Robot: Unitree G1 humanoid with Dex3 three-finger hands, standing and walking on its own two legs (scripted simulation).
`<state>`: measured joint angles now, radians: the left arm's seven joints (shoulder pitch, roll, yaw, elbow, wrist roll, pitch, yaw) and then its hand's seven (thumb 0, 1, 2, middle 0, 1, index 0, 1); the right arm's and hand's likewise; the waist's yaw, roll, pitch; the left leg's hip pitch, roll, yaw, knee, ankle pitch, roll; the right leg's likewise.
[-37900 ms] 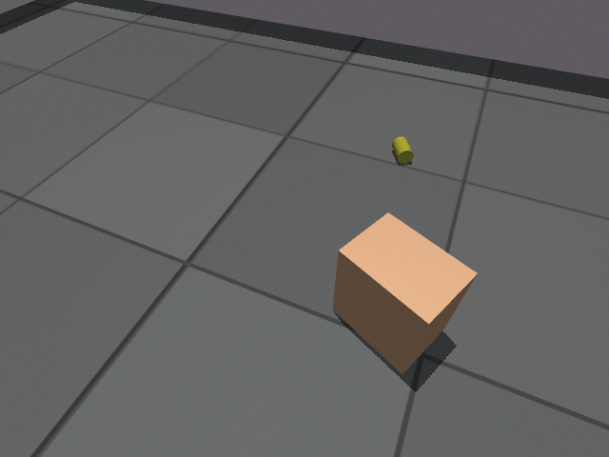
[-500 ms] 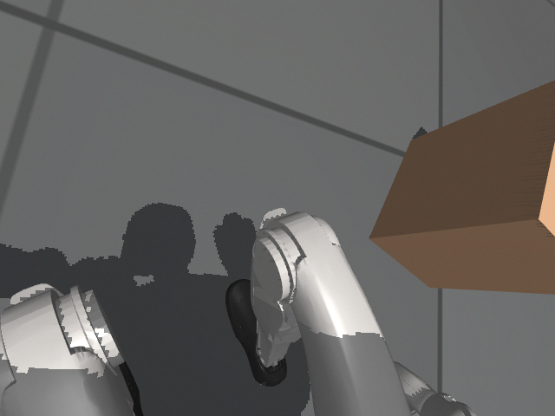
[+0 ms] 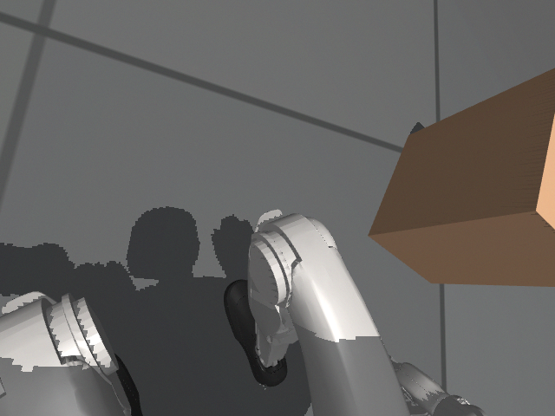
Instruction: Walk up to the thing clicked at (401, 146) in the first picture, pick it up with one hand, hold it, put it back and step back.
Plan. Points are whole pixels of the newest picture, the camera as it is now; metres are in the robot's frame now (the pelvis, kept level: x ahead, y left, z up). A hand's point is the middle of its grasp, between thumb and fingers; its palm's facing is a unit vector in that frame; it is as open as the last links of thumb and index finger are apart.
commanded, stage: close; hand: left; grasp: from above
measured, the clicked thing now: out of the picture +0.45 +0.34 -0.26
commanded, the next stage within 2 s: settle in 0.10 s
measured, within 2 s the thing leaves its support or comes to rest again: leaves its support in 0.52 s
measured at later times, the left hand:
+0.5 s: hand out of the picture +0.44 +0.34 -0.22, palm faces -0.41 -0.13 -0.90, open 10.8 cm
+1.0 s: hand out of the picture +0.42 +0.34 -0.12, palm faces -0.47 -0.10 -0.88, open 10.5 cm
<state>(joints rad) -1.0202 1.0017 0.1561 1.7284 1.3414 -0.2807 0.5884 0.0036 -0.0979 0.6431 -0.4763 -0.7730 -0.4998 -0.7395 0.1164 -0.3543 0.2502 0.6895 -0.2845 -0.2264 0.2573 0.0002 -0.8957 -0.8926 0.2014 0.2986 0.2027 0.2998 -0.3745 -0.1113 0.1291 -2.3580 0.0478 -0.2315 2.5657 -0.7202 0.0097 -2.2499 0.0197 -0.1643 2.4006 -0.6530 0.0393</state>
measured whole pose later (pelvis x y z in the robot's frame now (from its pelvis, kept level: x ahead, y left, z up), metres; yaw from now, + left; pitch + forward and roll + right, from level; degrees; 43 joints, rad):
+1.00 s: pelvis +0.00 -0.01 +0.04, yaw +5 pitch +33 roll -9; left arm -0.90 0.77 0.09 1.31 1.23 -0.23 0.27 -0.03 -0.04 0.43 -0.76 -0.32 -0.76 -0.33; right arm 0.12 -0.31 0.08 0.67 -0.14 -0.08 0.21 0.00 -0.91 -0.89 0.20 0.30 0.20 0.30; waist -0.24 0.00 -0.02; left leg -2.30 0.03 -0.14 2.39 -0.67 0.01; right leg -2.21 -0.02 -0.10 2.29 -0.66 0.02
